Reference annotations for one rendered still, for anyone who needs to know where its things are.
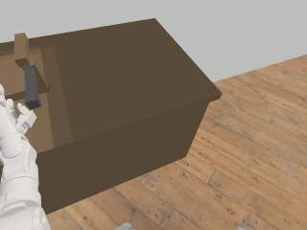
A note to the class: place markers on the robot left upper arm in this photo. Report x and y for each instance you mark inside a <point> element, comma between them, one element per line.
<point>32,218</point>

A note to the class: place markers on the robot left hand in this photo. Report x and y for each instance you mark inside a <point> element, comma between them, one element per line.
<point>9,123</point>

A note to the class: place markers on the tap lever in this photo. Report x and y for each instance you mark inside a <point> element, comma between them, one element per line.
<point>31,99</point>

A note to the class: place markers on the counter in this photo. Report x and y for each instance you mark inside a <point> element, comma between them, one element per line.
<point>117,102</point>

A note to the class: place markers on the robot left forearm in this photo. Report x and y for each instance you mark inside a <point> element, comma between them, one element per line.
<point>19,179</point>

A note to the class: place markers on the left robot shin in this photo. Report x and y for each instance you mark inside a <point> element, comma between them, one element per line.
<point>126,224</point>

